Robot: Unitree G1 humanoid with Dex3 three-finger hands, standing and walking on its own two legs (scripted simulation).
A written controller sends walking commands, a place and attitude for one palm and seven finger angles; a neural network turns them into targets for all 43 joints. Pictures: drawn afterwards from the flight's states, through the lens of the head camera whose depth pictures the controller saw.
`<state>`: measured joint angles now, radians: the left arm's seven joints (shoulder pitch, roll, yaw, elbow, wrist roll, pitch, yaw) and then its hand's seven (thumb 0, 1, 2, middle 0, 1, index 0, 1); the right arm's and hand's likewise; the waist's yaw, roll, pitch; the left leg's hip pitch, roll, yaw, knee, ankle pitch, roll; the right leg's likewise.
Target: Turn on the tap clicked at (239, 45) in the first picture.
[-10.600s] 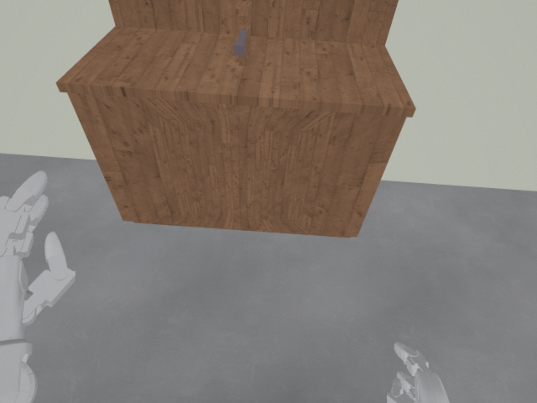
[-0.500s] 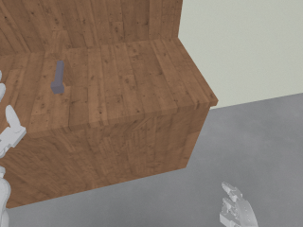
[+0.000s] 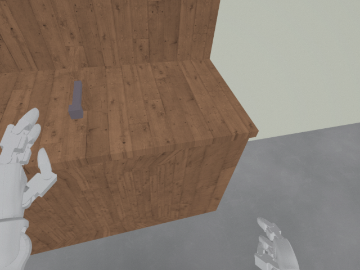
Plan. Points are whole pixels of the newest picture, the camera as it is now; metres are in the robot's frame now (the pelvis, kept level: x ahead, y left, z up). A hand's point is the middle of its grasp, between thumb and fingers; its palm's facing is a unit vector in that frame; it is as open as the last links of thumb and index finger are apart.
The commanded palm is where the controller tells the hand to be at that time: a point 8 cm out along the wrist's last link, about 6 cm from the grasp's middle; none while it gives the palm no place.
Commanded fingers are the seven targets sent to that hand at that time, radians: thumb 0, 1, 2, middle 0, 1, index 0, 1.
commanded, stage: come to a stop and stand still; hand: left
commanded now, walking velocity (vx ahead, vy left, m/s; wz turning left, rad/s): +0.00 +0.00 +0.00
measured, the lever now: (76, 111) +0.44 +0.32 +0.09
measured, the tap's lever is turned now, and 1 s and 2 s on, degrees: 0 0 0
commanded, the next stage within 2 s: look again from close up in 0.12 s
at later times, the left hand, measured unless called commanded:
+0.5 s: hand (47, 180) +0.21 +0.25 +0.15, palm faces +0.41 -0.85 -0.34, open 7.4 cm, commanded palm +0.15 +0.28 +0.17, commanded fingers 0.00 0.90 0.90 -0.20 -0.30 -0.20 -0.30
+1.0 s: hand (79, 159) +0.26 +0.22 +0.15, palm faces +0.43 -0.84 -0.32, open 7.4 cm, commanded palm +0.19 +0.25 +0.17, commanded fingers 0.00 0.90 0.90 -0.20 -0.30 -0.20 -0.30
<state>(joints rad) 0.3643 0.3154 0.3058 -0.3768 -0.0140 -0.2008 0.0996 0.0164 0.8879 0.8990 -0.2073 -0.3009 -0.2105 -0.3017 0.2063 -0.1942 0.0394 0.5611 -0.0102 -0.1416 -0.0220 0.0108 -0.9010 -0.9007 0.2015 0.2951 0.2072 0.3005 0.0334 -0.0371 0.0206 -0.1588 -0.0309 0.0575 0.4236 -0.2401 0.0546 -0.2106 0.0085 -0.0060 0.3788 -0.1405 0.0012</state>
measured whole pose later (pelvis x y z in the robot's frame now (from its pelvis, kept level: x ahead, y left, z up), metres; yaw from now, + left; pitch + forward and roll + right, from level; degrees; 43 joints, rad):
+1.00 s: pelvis +0.04 -0.03 -0.02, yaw +1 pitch +0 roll -1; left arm 0.38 0.32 0.32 -0.44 -0.02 -0.19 0.13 0.02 0.89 0.90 -0.21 -0.30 -0.21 -0.30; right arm 0.23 -0.21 0.01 0.59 0.00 -0.09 -0.04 0.01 -0.90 -0.90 0.20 0.30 0.21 0.30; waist 0.02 -0.01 0.01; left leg -0.27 0.02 0.02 0.73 -0.40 0.01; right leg -0.26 0.05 -0.05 0.58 -0.32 -0.06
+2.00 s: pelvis +0.15 -0.03 -0.01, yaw -4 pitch -2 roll -1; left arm 0.40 0.32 0.31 -0.49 -0.02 -0.14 0.16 0.02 0.89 0.90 -0.21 -0.30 -0.21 -0.30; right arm 0.20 -0.16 0.06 0.58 0.00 -0.12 -0.05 0.01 -0.90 -0.90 0.20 0.30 0.21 0.30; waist 0.04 -0.02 0.04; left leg -0.27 0.04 0.06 0.49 -0.20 0.00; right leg -0.25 0.01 -0.09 0.46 -0.19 -0.03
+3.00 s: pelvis +0.19 +0.00 +0.00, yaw -5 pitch -1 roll -1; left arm 0.40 0.35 0.35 -0.52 -0.04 -0.19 0.12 0.02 0.89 0.90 -0.21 -0.30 -0.21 -0.30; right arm 0.18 -0.19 0.03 0.57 0.00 -0.12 -0.03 0.01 -0.90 -0.90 0.20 0.30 0.21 0.30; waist 0.04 -0.04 0.06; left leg -0.21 0.01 0.08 0.48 -0.26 0.04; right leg -0.18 -0.01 -0.05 0.40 -0.21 0.02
